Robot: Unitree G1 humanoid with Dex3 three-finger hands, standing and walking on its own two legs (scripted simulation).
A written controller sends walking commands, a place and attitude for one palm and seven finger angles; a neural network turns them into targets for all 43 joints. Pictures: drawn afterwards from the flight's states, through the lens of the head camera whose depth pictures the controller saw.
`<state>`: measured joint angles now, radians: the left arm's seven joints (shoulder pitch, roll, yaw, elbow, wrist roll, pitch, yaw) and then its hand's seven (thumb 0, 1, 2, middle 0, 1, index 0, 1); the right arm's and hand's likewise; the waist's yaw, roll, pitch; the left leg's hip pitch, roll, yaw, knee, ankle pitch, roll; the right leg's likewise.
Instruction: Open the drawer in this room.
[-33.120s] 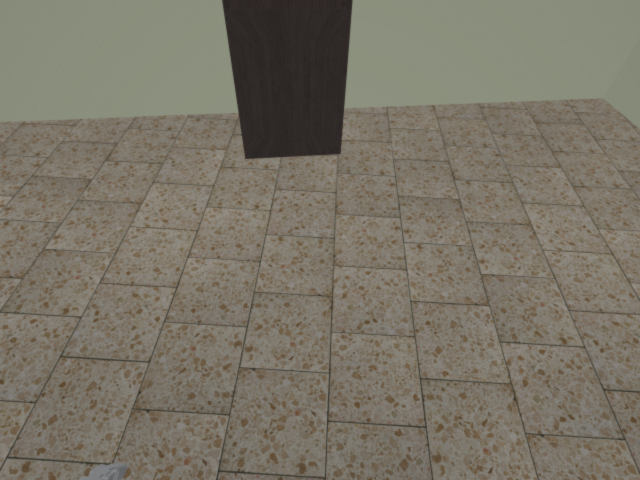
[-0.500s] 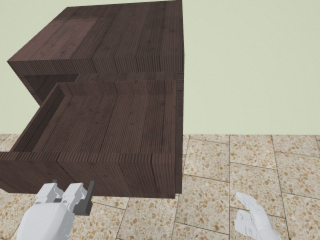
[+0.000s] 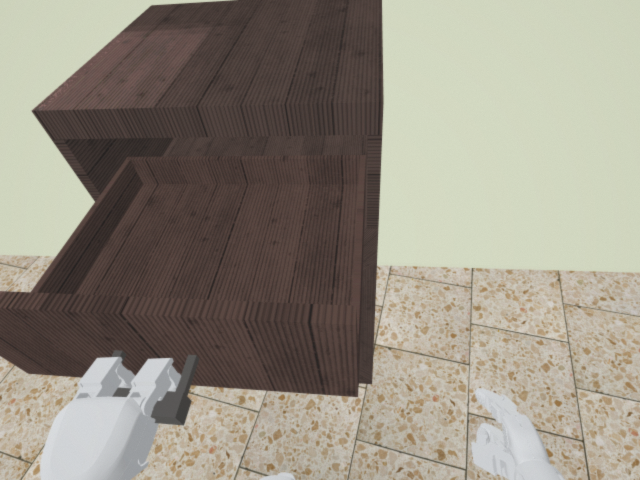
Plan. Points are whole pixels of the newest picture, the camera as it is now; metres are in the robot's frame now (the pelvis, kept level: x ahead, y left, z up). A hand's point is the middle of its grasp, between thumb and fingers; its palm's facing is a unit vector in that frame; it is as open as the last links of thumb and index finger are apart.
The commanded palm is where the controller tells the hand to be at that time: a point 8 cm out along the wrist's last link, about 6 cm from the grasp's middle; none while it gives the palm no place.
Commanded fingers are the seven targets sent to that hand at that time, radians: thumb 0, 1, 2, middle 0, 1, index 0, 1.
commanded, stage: open the thumb to release the handle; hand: left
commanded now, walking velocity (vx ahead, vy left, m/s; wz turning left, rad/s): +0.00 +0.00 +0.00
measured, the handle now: (144, 383) +0.20 +0.22 +0.07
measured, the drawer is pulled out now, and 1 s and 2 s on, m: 0.30 0.27 0.24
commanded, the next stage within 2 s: lift the hand off the handle in 0.32 s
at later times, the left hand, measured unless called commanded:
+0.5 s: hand (135, 443) +0.14 +0.22 +0.06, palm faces +0.02 -0.11 -0.99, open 12.8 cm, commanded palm +0.12 +0.22 +0.11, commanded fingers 0.00 -0.50 0.30 -0.30 -1.20 -0.30 -1.20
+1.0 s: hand (139, 425) +0.16 +0.22 +0.06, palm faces -0.04 -0.12 -0.99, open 13.3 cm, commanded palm +0.14 +0.22 +0.15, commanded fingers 0.00 -0.50 0.30 -0.30 -1.20 -0.30 -1.20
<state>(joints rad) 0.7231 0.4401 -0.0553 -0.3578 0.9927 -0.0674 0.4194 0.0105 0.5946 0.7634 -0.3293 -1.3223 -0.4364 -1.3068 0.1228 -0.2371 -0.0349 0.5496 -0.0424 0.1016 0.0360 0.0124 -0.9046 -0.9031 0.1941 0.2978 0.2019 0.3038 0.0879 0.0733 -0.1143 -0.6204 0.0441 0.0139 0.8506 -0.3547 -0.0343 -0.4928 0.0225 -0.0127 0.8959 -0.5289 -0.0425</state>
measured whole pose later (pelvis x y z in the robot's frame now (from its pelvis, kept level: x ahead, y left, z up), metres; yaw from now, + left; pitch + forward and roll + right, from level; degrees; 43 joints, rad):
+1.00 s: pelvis +0.00 +0.00 +0.01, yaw +0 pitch +4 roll +1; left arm 0.57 0.46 -0.09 -0.29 0.95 -0.01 0.26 -0.01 -0.49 0.30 -0.33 -1.23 -0.44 -1.20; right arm 0.11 -0.21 0.00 0.57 -0.02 0.06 -0.01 0.01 -0.90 -0.90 0.20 0.30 0.20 0.30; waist 0.07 0.09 -0.08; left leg -0.51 0.05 0.00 0.75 -0.30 -0.03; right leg -0.38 0.03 -0.02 0.78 -0.47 -0.04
